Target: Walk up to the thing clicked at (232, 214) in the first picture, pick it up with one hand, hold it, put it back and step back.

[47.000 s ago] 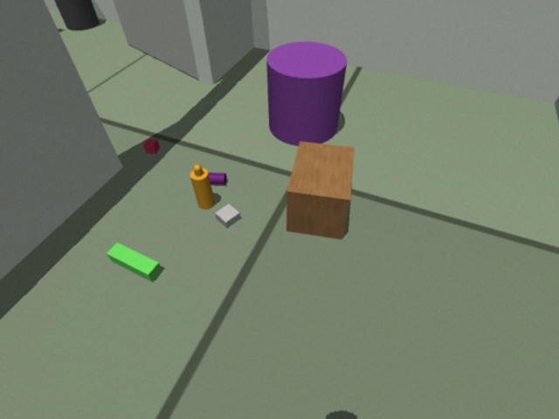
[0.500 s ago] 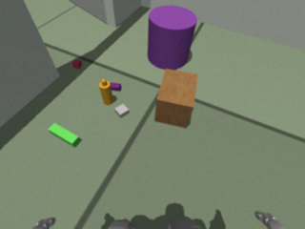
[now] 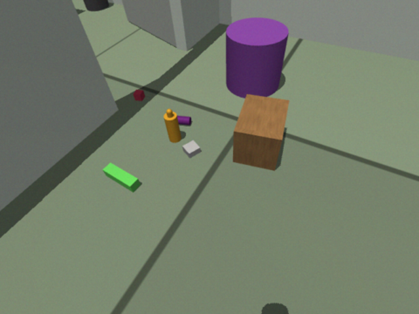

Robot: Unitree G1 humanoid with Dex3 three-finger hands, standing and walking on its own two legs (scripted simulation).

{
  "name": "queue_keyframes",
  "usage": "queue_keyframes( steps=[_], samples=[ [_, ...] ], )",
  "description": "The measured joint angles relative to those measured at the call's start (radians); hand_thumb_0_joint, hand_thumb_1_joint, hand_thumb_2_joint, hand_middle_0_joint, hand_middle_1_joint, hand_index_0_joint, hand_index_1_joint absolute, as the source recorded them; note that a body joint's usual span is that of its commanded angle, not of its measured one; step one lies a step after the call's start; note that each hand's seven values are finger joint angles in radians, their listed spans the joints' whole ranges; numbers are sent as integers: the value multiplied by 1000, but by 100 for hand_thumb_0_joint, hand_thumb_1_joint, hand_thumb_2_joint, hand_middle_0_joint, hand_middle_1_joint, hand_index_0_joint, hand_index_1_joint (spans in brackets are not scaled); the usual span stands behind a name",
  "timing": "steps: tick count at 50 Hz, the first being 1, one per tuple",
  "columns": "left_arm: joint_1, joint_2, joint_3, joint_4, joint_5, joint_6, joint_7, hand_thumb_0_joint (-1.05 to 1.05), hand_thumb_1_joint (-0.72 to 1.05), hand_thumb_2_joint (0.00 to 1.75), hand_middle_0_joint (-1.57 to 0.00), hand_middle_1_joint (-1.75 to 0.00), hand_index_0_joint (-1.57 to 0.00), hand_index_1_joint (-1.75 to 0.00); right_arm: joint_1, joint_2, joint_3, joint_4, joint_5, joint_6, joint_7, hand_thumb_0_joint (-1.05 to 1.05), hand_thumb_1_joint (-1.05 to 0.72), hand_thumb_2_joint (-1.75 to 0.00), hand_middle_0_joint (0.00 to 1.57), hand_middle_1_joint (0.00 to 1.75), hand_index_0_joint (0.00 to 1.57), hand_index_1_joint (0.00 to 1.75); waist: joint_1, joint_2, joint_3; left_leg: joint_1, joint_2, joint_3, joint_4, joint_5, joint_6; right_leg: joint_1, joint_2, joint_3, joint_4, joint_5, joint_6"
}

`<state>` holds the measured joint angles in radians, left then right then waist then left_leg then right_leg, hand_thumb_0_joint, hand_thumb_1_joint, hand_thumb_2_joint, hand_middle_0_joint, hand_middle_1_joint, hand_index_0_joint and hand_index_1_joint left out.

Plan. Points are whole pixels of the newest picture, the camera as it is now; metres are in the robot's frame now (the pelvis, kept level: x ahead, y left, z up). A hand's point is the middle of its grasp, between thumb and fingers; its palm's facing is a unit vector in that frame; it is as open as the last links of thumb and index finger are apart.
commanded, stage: step back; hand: left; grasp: from above
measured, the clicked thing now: (191, 149) +1.12 +0.21 -0.74
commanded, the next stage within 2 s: stand in 0.78 s
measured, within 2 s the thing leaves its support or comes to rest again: neither
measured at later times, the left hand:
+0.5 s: hand out of the picture +0.08 +0.26 -0.13, palm faces +0.02 -0.91 -0.42, open 7.4 cm
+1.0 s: hand out of the picture +0.14 +0.27 -0.14, palm faces -0.02 -0.94 -0.33, open 7.4 cm
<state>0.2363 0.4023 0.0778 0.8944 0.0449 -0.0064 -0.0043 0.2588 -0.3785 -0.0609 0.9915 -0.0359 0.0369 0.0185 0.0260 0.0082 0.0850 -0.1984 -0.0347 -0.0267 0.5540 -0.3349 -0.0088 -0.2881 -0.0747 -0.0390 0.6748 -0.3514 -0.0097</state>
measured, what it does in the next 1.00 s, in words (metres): steps on the spot: left foot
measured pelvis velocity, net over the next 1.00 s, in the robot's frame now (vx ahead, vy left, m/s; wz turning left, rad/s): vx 0.07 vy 0.02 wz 0.01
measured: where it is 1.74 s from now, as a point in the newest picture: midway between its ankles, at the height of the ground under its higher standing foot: outside the picture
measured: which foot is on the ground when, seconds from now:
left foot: down 0.00-0.26, up 0.28-0.56, down 0.58-1.00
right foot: down 0.00-1.00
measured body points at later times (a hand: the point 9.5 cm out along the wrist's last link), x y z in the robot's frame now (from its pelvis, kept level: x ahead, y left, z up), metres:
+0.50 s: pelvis +0.04 -0.01 +0.00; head +0.06 -0.04 +0.45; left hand +0.08 +0.30 -0.10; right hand +0.12 -0.33 -0.13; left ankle +0.07 +0.15 -0.70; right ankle +0.06 -0.12 -0.73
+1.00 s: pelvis +0.07 +0.02 +0.01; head +0.08 +0.02 +0.46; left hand +0.14 +0.32 -0.12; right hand +0.19 -0.28 -0.11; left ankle +0.09 +0.15 -0.73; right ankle +0.06 -0.12 -0.73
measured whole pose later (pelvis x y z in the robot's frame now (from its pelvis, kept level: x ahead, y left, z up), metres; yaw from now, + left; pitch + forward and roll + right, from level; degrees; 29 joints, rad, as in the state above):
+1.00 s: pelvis +0.07 +0.02 +0.01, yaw +0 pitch -2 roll +0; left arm 0.11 0.35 -0.01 1.10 0.01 -0.02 -0.01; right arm 0.06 -0.34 0.00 1.07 0.00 -0.02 0.01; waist 0.01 0.00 0.07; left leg -0.21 0.03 0.01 0.47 -0.22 -0.02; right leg -0.15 -0.04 -0.03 0.46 -0.27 0.03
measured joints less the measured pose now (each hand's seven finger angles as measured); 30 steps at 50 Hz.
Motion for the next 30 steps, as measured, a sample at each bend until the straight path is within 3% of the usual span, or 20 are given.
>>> queue_keyframes(
  steps=[2, 6, 10, 12, 13, 15, 17, 21, 26, 29, 30],
  samples=[
    [13, 7, -2, 15, -9, 10, 3, 1, 90, 89, -20, -30, -20, -30, 1, 19, -1, -7, -5, -20, 5, 1, -91, -90, 21, 30, 20, 30, 1, -36, -8, 20, -16, 23, -22, 30, 6, -22, -6, 36, 60, -46, -12],
    [22, 0, -12, 56, -19, 14, -13, 1, 90, 89, -20, -30, -20, -30, 12, 20, 0, -24, -2, -39, 12, 1, -91, -90, 21, 30, 20, 30, -28, -18, -40, 30, 19, 4, -23, 8, 38, -66, 38, 29, 166, -145, -24],
    [18, 2, -9, 64, -22, -13, -22, 1, 90, 89, -20, -30, -20, -30, 2, 11, 1, -39, 1, -44, 15, 1, -90, -90, 21, 30, 20, 30, -35, -22, -33, 35, 39, 4, -9, -2, 7, -50, 39, 15, 39, -70, -19],
    [9, -8, -7, 71, -19, -28, -16, 1, 90, 90, -20, -30, -20, -30, -6, -4, 0, -44, 7, -33, 14, 1, -90, -90, 21, 30, 20, 30, -36, -1, -22, 19, 61, -6, 53, -40, -6, -15, 59, -4, -49, 60, -19],
    [4, -19, -7, 74, -16, -36, -11, 1, 90, 89, -20, -30, -20, -30, -9, -14, -2, -44, 11, -25, 10, 1, -90, -90, 21, 30, 20, 30, -37, 25, -16, 6, 80, -22, 99, -69, 4, -4, 77, -22, -56, 94, -21],
    [4, -36, -10, 71, -4, -47, -5, 1, 90, 89, -20, -30, -20, -30, -11, -18, -4, -37, 15, -6, -3, 1, -91, -90, 21, 30, 20, 30, -29, 41, -25, -54, 51, -76, 241, -159, 24, -7, 85, -38, -39, 72, -27],
    [7, -47, -15, 69, 0, -47, -4, 1, 90, 89, -20, -30, -20, -30, -16, -17, -2, -30, 16, 1, -8, 1, -91, -90, 21, 30, 20, 30, -8, 30, -30, -108, 11, -77, 356, -198, 28, 0, 72, -28, -46, 60, -39],
    [13, -65, -28, 72, -6, -55, 1, 1, 90, 89, -20, -30, -21, -30, -25, -33, -4, -34, 16, -12, -7, 1, -91, -90, 20, 30, 20, 30, 1, 49, -17, -187, 13, -80, 410, -133, 21, 38, 62, -34, -105, 78, -27],
    [2, -50, -30, 78, -11, -50, 7, 1, 90, 89, -21, -30, -21, -30, -44, -33, -3, -29, 14, -13, -5, 0, -91, -90, 20, 30, 20, 30, 1, 49, 7, -177, 61, -46, 228, -98, 9, 40, 42, -37, -83, 51, -11],
    [-20, -33, -32, 77, -22, -34, 11, 1, 90, 89, -20, -30, -21, -30, -57, -24, 0, -17, 16, -18, -8, 0, -91, -90, 20, 30, 20, 30, -4, 35, 19, -122, 68, -2, 70, 41, 9, 18, 20, -38, -16, 7, 8],
    [-33, -26, -32, 77, -25, -27, 13, 1, 90, 89, -20, -30, -21, -30, -68, -15, 0, -10, 15, -19, -11, 0, -91, -90, 20, 30, 20, 30, -3, 19, 29, -115, 56, 7, 61, 86, -3, 11, 5, -30, 11, -8, 16]
  ],
)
